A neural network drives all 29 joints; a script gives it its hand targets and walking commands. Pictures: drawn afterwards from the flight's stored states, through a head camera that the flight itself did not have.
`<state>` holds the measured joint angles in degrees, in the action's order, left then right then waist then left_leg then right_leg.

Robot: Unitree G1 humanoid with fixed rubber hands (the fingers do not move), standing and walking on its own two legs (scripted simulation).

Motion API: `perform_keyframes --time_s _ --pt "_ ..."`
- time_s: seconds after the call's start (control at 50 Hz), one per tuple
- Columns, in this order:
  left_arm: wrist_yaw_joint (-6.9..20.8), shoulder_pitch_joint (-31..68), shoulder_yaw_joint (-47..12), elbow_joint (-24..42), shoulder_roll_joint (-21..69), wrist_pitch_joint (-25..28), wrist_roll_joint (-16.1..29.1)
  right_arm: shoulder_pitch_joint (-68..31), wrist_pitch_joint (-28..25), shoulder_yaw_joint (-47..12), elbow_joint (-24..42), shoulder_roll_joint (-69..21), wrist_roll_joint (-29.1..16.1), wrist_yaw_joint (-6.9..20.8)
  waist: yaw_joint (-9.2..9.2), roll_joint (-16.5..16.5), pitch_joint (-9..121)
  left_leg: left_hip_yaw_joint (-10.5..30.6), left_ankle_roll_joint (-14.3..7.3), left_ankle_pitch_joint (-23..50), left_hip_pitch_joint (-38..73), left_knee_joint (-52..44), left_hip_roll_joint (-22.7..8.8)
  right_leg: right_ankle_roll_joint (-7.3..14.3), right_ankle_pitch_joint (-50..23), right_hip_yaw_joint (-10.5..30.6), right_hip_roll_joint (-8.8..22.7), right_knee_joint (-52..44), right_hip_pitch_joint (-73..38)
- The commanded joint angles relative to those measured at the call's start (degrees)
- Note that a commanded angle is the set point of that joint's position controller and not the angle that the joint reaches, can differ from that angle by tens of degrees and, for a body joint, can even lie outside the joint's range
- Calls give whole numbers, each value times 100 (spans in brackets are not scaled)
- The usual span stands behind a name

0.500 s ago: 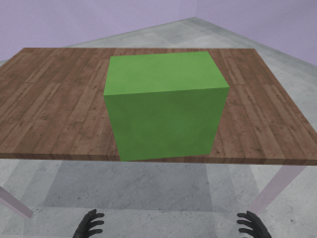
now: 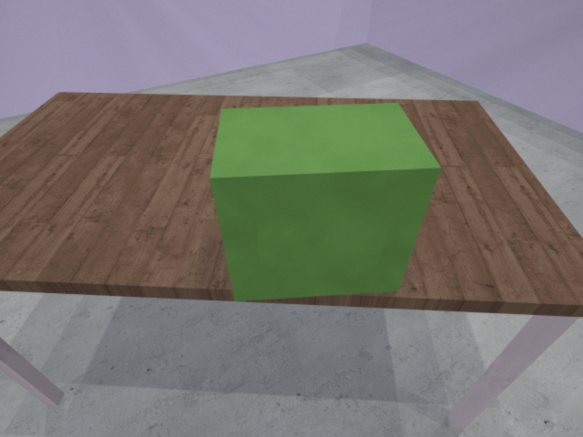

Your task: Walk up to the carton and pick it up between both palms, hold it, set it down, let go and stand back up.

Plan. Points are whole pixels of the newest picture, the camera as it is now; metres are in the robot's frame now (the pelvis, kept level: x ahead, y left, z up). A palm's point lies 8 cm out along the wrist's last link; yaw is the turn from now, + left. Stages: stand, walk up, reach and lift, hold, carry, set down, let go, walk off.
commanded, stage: stand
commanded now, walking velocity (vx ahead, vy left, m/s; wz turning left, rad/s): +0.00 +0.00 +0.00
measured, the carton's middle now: (314, 204) +0.47 +0.01 +0.10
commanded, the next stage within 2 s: none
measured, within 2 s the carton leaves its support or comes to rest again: neither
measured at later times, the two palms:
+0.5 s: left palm out of the picture +0.06 +0.31 -0.10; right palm out of the picture +0.08 -0.28 -0.09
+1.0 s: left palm out of the picture +0.01 +0.31 -0.11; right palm out of the picture +0.04 -0.29 -0.10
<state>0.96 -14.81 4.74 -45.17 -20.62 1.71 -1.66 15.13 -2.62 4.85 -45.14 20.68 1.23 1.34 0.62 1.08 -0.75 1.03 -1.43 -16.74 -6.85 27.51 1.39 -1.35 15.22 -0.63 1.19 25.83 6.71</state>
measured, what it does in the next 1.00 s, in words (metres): stands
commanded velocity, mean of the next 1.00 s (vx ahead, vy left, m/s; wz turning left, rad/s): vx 0.00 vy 0.00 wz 0.00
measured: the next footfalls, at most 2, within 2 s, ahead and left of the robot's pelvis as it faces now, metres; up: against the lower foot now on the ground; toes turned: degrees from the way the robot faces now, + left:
none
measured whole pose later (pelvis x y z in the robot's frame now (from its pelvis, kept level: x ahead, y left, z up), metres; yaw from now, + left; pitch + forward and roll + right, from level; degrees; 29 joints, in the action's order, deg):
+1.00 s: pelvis -0.04 +0.01 +0.01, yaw +1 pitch -5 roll +0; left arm -0.5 -12.4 1.0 -57.6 -20.3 1.8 -0.5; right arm 11.6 -1.6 1.3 -55.9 20.1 0.0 0.3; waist 0.7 0.6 -3.2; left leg 1.2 -2.0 -9.6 -6.5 21.1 3.1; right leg -2.2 9.4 -0.8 2.9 21.3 7.0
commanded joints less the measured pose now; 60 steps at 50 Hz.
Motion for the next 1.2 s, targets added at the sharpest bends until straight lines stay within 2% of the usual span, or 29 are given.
perform_keyframes --time_s 0.0,0.08,0.12,0.2,0.28,0.38,0.5,0.58,0.62,0.64,0.7,0.84,0.88,0.96,0.98,1.02,1.12,1.18 --pt "-80 419 165 336 -1029 203 28 -358 -150 167 434 1032 -36 -80 -32 -329 16 700 -56 1948 -208 -621 -701 205 -1309 492 555 -407 -81" --pt "-120 374 91 95 -1025 202 46 -345 -135 118 260 1050 -56 -113 -20 -253 -84 756 -60 1970 -221 -696 -728 166 -1241 448 567 -448 -125" --pt "-131 417 53 41 -1002 193 50 -343 -131 117 188 1097 -59 -136 -42 -78 -107 759 -54 1879 -206 -716 -729 171 -1225 432 563 -476 -102" --pt "-151 419 27 -125 -1067 182 57 -415 -123 88 64 1079 -96 -147 -33 -22 -146 755 -15 1942 -142 -826 -747 135 -1189 398 579 -494 -92" --pt "-180 441 -20 -258 -995 159 76 -476 -110 54 -57 1063 -91 -161 -9 -177 -204 752 -3 1800 -216 -886 -754 111 -1087 413 609 -559 -158" --pt "-199 425 -35 -375 -1030 148 95 -537 -111 4 -186 1009 -108 -174 13 -92 -164 762 17 1705 -236 -984 -734 90 -1015 372 622 -595 -245" --pt "-220 441 -71 -519 -1068 139 104 -529 -70 -3 -355 1095 -98 -180 28 -217 -239 772 40 1345 -404 -1100 -758 102 -914 420 679 -663 -324" --pt "-235 405 -99 -647 -1072 137 119 -493 -67 -29 -442 1071 -122 -178 8 -160 -245 846 69 1246 -378 -1215 -800 93 -771 400 681 -725 -279" --pt "-240 485 -108 -649 -1060 129 108 -577 -53 -40 -472 1073 -115 -177 17 -202 -299 834 70 979 -480 -1267 -782 85 -709 410 700 -743 -282" --pt "-231 478 -108 -670 -1079 125 109 -558 -42 -38 -500 1083 -126 -180 3 -96 -285 839 65 857 -405 -1285 -766 100 -638 395 681 -756 -195" --pt "-213 412 -104 -734 -1116 126 116 -498 -40 -51 -559 1106 -127 -173 20 -206 -362 867 66 587 -522 -1353 -776 118 -528 419 683 -778 -167" --pt "-205 430 -134 -836 -1078 122 121 -537 -21 -80 -673 1076 -134 -176 -22 -216 -388 889 78 57 -634 -1464 -761 134 -443 434 676 -804 -92" --pt "-193 363 -122 -852 -1105 114 123 -575 -9 -78 -677 1108 -115 -169 21 -252 -305 917 64 -165 -666 -1499 -769 148 -359 426 662 -799 -128" --pt "-200 386 -120 -900 -1116 114 133 -530 -18 -93 -739 1059 -127 -164 -30 -137 -305 943 56 -155 -621 -1502 -786 171 -285 433 679 -842 -15" --pt "-200 378 -112 -889 -1115 129 138 -559 -17 -99 -736 1090 -112 -160 5 -201 -315 927 61 -166 -675 -1465 -772 171 -279 456 694 -853 -48" --pt "-182 372 -123 -897 -1087 123 128 -546 -15 -77 -782 1134 -123 -164 -10 -74 -284 902 53 -134 -597 -1422 -762 171 -279 454 687 -891 30" --pt "-178 351 -117 -941 -1087 110 130 -542 -5 -109 -827 1085 -129 -165 -26 -183 -321 899 51 -139 -590 -1401 -750 195 -153 464 676 -914 118" --pt "-172 388 -84 -936 -1134 120 140 -549 0 -112 -828 1084 -110 -163 -22 -80 -294 923 35 -135 -636 -1379 -766 214 -82 466 683 -941 131"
